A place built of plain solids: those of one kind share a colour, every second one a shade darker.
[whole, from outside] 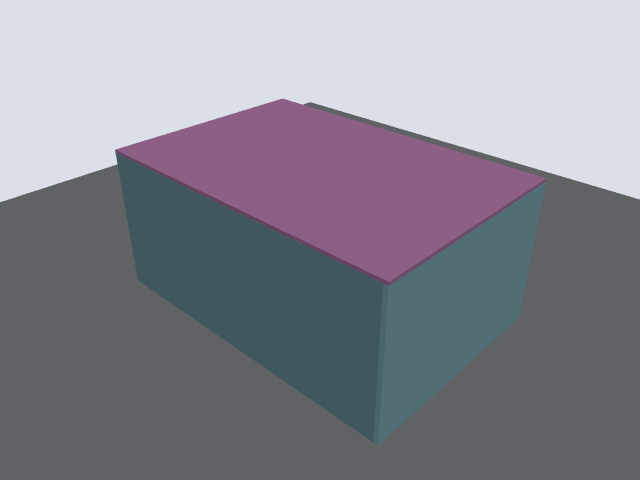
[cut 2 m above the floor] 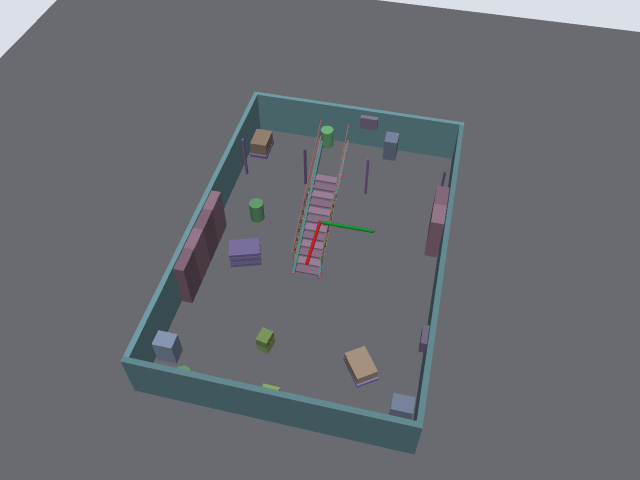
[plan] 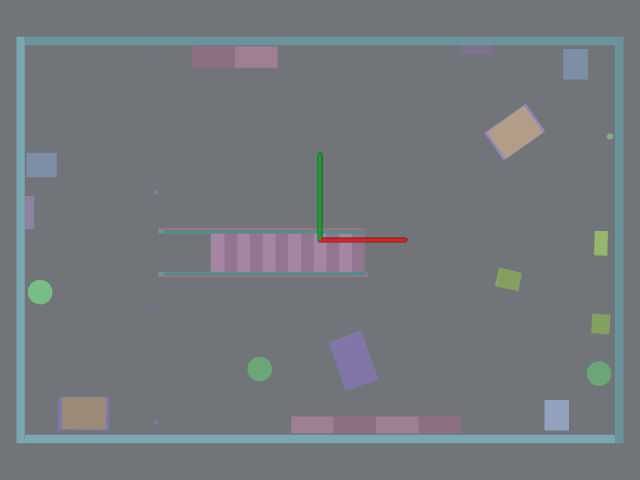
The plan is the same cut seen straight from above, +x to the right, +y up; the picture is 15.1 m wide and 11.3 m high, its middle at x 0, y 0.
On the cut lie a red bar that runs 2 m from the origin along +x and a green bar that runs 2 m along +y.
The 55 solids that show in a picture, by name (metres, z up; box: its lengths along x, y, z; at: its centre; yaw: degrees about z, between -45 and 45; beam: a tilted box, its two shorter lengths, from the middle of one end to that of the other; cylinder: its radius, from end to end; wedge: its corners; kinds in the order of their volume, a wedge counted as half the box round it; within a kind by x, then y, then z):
{
 "wall_1": {"box": [0.2, 9.57, 6.63], "at": [-7.05, 0.0, 3.02]},
 "wall_2": {"box": [13.89, 0.2, 6.63], "at": [0.0, -4.68, 3.02]},
 "wall_3": {"box": [13.89, 0.2, 6.63], "at": [0.0, 4.68, 3.02]},
 "wall_4": {"box": [0.2, 9.57, 6.63], "at": [7.05, 0.0, 3.02]},
 "roof_1": {"box": [14.29, 9.57, 0.15], "at": [0.0, 0.0, 6.41]},
 "shelving_1": {"box": [1.0, 0.5, 2.15], "at": [-2.5, 4.3, 1.02]},
 "shelving_2": {"box": [1.0, 0.5, 2.15], "at": [-1.5, 4.3, 1.02]},
 "shelving_3": {"box": [1.0, 0.4, 2.15], "at": [-0.18, -4.35, 1.02]},
 "shelving_4": {"box": [1.0, 0.4, 2.15], "at": [0.82, -4.35, 1.02]},
 "shelving_5": {"box": [1.0, 0.4, 2.15], "at": [1.82, -4.35, 1.02]},
 "shelving_6": {"box": [1.0, 0.4, 2.15], "at": [2.82, -4.35, 1.02]},
 "bin_1": {"box": [0.72, 0.58, 1.11], "at": [-6.55, 1.76, 0.51]},
 "bin_2": {"box": [0.58, 0.72, 1.11], "at": [5.58, -4.13, 0.51]},
 "bin_3": {"box": [0.58, 0.72, 1.11], "at": [6.02, 4.14, 0.51]},
 "string_1": {"wedge": [[-3.69, -0.84, 2.76], [-3.69, -0.84, 2.78], [-3.69, -0.76, 2.76], [-3.69, -0.76, 2.78], [1.08, -0.84, 0.16], [1.08, -0.84, 0.18], [1.08, -0.76, 0.16], [1.08, -0.76, 0.18]]},
 "string_2": {"wedge": [[-3.69, -0.76, 2.48], [-3.69, -0.76, 2.78], [-3.69, -0.75, 2.48], [-3.69, -0.75, 2.78], [0.8, -0.76, 0.03], [0.8, -0.76, 0.33], [0.8, -0.75, 0.03], [0.8, -0.75, 0.33]]},
 "string_3": {"wedge": [[-3.69, 0.15, 2.48], [-3.69, 0.15, 2.78], [-3.69, 0.16, 2.48], [-3.69, 0.16, 2.78], [0.8, 0.15, 0.03], [0.8, 0.15, 0.33], [0.8, 0.16, 0.03], [0.8, 0.16, 0.33]]},
 "string_4": {"wedge": [[-3.69, 0.16, 2.76], [-3.69, 0.16, 2.78], [-3.69, 0.24, 2.76], [-3.69, 0.24, 2.78], [1.08, 0.16, 0.16], [1.08, 0.16, 0.18], [1.08, 0.24, 0.16], [1.08, 0.24, 0.18]]},
 "pallet_1": {"box": [1.2, 0.8, 0.19], "at": [-5.56, -4.08, 0.05], "yaw": -0.2},
 "pallet_2": {"box": [0.8, 1.2, 0.14], "at": [0.78, -2.84, 0.36], "yaw": 19.0},
 "pallet_3": {"box": [0.8, 1.2, 0.14], "at": [0.79, -2.86, 0.22], "yaw": 19.0},
 "pallet_4": {"box": [0.8, 1.2, 0.14], "at": [0.79, -2.86, 0.65], "yaw": 19.0},
 "pallet_5": {"box": [0.8, 1.2, 0.19], "at": [0.79, -2.85, 0.05], "yaw": 19.0},
 "pallet_6": {"box": [0.8, 1.2, 0.14], "at": [0.79, -2.85, 0.5], "yaw": 19.0},
 "pallet_7": {"box": [1.2, 0.8, 0.19], "at": [4.59, 2.54, 0.05], "yaw": 35.2},
 "guard_rail_1": {"wedge": [[-3.81, -0.88, 2.9], [-3.81, -0.88, 2.92], [-3.81, -0.84, 2.9], [-3.81, -0.84, 2.92], [0.89, -0.88, 0.34], [0.89, -0.88, 0.36], [0.89, -0.84, 0.34], [0.89, -0.84, 0.36]]},
 "guard_rail_2": {"wedge": [[-3.81, -0.88, 3.67], [-3.81, -0.88, 3.72], [-3.81, -0.84, 3.67], [-3.81, -0.84, 3.72], [1.01, -0.88, 1.04], [1.01, -0.88, 1.09], [1.01, -0.84, 1.04], [1.01, -0.84, 1.09]]},
 "guard_rail_3": {"wedge": [[-3.81, 0.24, 2.9], [-3.81, 0.24, 2.92], [-3.81, 0.28, 2.9], [-3.81, 0.28, 2.92], [0.89, 0.24, 0.34], [0.89, 0.24, 0.36], [0.89, 0.28, 0.34], [0.89, 0.28, 0.36]]},
 "guard_rail_4": {"wedge": [[-3.81, 0.24, 3.67], [-3.81, 0.24, 3.72], [-3.81, 0.28, 3.67], [-3.81, 0.28, 3.72], [1.01, 0.24, 1.05], [1.01, 0.24, 1.09], [1.01, 0.28, 1.05], [1.01, 0.28, 1.09]]},
 "load_1": {"box": [1.05, 0.75, 0.6], "at": [-5.56, -4.08, 0.44], "yaw": -0.2},
 "load_2": {"box": [1.08, 0.77, 0.38], "at": [4.59, 2.53, 0.33], "yaw": 35.4},
 "drum_1": {"cylinder": 0.29, "from": [-6.59, -1.23, 0.0], "to": [-6.59, -1.23, 0.88]},
 "drum_2": {"cylinder": 0.29, "from": [-1.42, -3.04, 0.0], "to": [-1.42, -3.04, 0.88]},
 "drum_3": {"cylinder": 0.29, "from": [6.57, -3.14, 0.0], "to": [6.57, -3.14, 0.88]},
 "carton_1": {"box": [0.55, 0.44, 0.41], "at": [4.43, -0.93, 0.15], "yaw": -12.6},
 "carton_2": {"box": [0.55, 0.44, 0.36], "at": [4.45, -0.94, 0.54], "yaw": -11.3},
 "carton_3": {"box": [0.43, 0.46, 0.38], "at": [6.61, -1.98, 0.14], "yaw": -3.4},
 "carton_4": {"box": [0.31, 0.56, 0.31], "at": [6.62, -0.07, 1.07], "yaw": -1.5},
 "cabinet_1": {"box": [0.22, 0.78, 0.59], "at": [-6.84, 0.64, 1.45]},
 "cabinet_2": {"box": [0.75, 0.22, 0.57], "at": [3.68, 4.47, 1.34]},
 "tread_1": {"wedge": [[-2.57, -0.75, 1.9], [-2.57, -0.75, 1.96], [-2.57, 0.15, 1.9], [-2.57, 0.15, 1.96], [-2.25, -0.75, 1.9], [-2.25, -0.75, 1.96], [-2.25, 0.15, 1.9], [-2.25, 0.15, 1.96]]},
 "tread_2": {"wedge": [[-2.27, -0.75, 1.73], [-2.27, -0.75, 1.79], [-2.27, 0.15, 1.73], [-2.27, 0.15, 1.79], [-1.95, -0.75, 1.73], [-1.95, -0.75, 1.79], [-1.95, 0.15, 1.73], [-1.95, 0.15, 1.79]]},
 "tread_3": {"wedge": [[-1.97, -0.75, 1.57], [-1.97, -0.75, 1.63], [-1.97, 0.15, 1.57], [-1.97, 0.15, 1.63], [-1.65, -0.75, 1.57], [-1.65, -0.75, 1.63], [-1.65, 0.15, 1.57], [-1.65, 0.15, 1.63]]},
 "tread_4": {"wedge": [[-1.67, -0.75, 1.4], [-1.67, -0.75, 1.46], [-1.67, 0.15, 1.41], [-1.67, 0.15, 1.47], [-1.35, -0.75, 1.4], [-1.35, -0.75, 1.46], [-1.35, 0.15, 1.41], [-1.35, 0.15, 1.47]]},
 "tread_5": {"wedge": [[-1.37, -0.75, 1.24], [-1.37, -0.75, 1.3], [-1.37, 0.15, 1.24], [-1.37, 0.15, 1.3], [-1.05, -0.75, 1.24], [-1.05, -0.75, 1.3], [-1.05, 0.15, 1.24], [-1.05, 0.15, 1.3]]},
 "tread_6": {"wedge": [[-1.07, -0.75, 1.08], [-1.07, -0.75, 1.14], [-1.07, 0.15, 1.08], [-1.07, 0.15, 1.14], [-0.75, -0.75, 1.08], [-0.75, -0.75, 1.14], [-0.75, 0.15, 1.08], [-0.75, 0.15, 1.14]]},
 "tread_7": {"wedge": [[-0.78, -0.75, 0.92], [-0.78, -0.75, 0.98], [-0.77, 0.15, 0.92], [-0.77, 0.15, 0.98], [-0.45, -0.75, 0.92], [-0.45, -0.75, 0.98], [-0.45, 0.15, 0.92], [-0.45, 0.15, 0.98]]},
 "tread_8": {"wedge": [[-0.47, -0.75, 0.75], [-0.47, -0.75, 0.81], [-0.47, 0.15, 0.75], [-0.47, 0.15, 0.81], [-0.15, -0.75, 0.75], [-0.15, -0.75, 0.81], [-0.15, 0.15, 0.75], [-0.15, 0.15, 0.81]]},
 "tread_9": {"wedge": [[-0.17, -0.75, 0.59], [-0.17, -0.75, 0.65], [-0.17, 0.15, 0.59], [-0.17, 0.15, 0.65], [0.15, -0.75, 0.59], [0.15, -0.75, 0.65], [0.15, 0.15, 0.59], [0.15, 0.15, 0.65]]},
 "tread_10": {"wedge": [[0.13, -0.75, 0.43], [0.13, -0.75, 0.49], [0.13, 0.15, 0.43], [0.13, 0.15, 0.49], [0.45, -0.75, 0.42], [0.45, -0.75, 0.48], [0.45, 0.15, 0.43], [0.45, 0.15, 0.49]]},
 "tread_11": {"wedge": [[0.43, -0.75, 0.26], [0.43, -0.75, 0.32], [0.43, 0.15, 0.26], [0.43, 0.15, 0.32], [0.75, 0.15, 0.26], [0.75, 0.15, 0.32], [0.76, -0.75, 0.26], [0.76, -0.75, 0.32]]},
 "tread_12": {"wedge": [[0.73, -0.75, 0.1], [0.73, -0.75, 0.16], [0.73, 0.15, 0.1], [0.73, 0.15, 0.16], [1.05, -0.75, 0.1], [1.05, -0.75, 0.16], [1.05, 0.15, 0.1], [1.05, 0.15, 0.16]]},
 "column_1": {"box": [0.1, 0.1, 2.51], "at": [-3.86, -4.28, 1.2]},
 "column_2": {"box": [0.1, 0.1, 2.51], "at": [-3.86, -1.57, 1.2]},
 "column_3": {"box": [0.1, 0.1, 2.51], "at": [-3.86, 1.12, 1.2]}
}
